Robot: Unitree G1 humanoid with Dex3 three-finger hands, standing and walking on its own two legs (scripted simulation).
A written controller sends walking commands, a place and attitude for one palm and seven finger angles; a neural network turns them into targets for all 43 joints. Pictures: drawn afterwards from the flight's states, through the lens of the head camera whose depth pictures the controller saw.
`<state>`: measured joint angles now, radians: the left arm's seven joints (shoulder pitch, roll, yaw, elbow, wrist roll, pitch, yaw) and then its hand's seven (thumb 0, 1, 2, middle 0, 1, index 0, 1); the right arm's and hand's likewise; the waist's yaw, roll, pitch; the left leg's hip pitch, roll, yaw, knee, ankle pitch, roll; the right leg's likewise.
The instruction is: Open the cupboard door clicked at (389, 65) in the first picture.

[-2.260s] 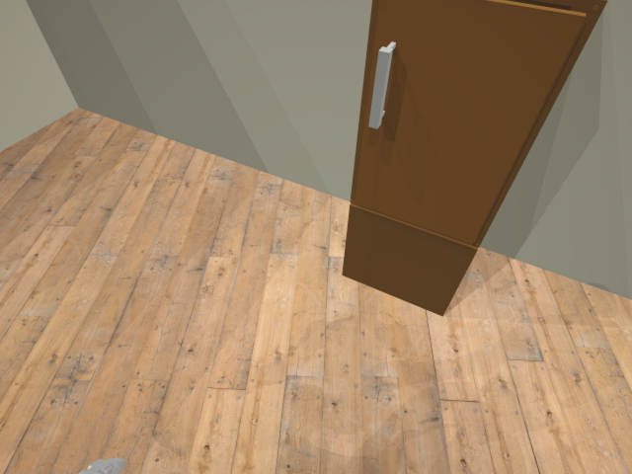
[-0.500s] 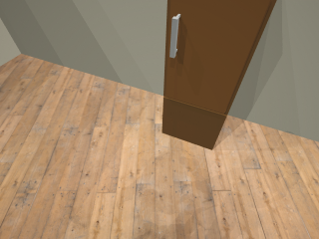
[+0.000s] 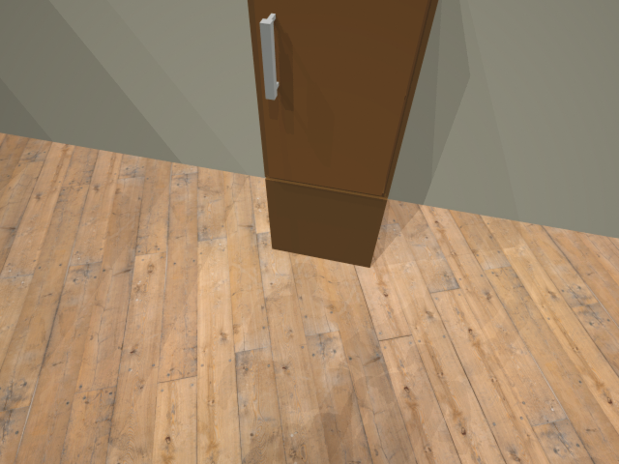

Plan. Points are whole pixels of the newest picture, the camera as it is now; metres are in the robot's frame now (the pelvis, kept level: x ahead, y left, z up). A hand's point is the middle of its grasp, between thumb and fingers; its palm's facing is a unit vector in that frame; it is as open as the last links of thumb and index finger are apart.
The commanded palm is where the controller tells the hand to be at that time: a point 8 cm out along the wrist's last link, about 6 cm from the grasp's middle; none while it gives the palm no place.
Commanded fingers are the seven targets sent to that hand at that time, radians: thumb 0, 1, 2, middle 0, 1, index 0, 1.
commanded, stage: turn to face it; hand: left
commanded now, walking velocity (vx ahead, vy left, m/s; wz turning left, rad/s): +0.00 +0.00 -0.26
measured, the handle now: (271, 57) +0.93 +0.18 +0.06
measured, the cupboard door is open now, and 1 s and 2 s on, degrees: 0 0 0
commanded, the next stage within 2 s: take the last steps up to it in 0.06 s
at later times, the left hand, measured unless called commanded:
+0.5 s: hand out of the picture +0.06 +0.18 -0.16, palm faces -0.07 -0.98 -0.20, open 7.4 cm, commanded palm none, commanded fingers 0.00 0.90 0.90 -0.20 -0.30 -0.20 -0.30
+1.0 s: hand (151, 437) +0.17 +0.27 -0.19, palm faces -0.02 -0.98 -0.17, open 7.4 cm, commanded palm none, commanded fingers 0.00 0.90 0.90 -0.20 -0.30 -0.20 -0.30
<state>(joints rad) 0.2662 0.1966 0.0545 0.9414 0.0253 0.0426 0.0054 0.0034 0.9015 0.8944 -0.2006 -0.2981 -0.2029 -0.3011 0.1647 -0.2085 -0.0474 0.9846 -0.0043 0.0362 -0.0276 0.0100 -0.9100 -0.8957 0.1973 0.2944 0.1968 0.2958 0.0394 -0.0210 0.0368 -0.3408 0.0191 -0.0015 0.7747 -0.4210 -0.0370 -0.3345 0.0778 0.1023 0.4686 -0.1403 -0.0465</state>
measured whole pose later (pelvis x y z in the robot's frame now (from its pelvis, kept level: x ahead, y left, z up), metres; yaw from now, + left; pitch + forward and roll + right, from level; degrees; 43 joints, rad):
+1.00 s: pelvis +0.18 +0.08 -0.01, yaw -6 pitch -1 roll +0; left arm 0.32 0.19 0.07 1.10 0.03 -0.01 0.00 0.01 0.91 0.90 -0.19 -0.30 -0.20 -0.30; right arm 0.20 -0.14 -0.05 1.02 -0.02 -0.07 -0.03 -0.01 -0.95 -0.90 0.20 0.29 0.20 0.30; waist 0.02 -0.06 0.05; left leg -0.30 0.03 0.19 0.55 -0.24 0.06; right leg -0.47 -0.11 -0.07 1.23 -0.34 -0.01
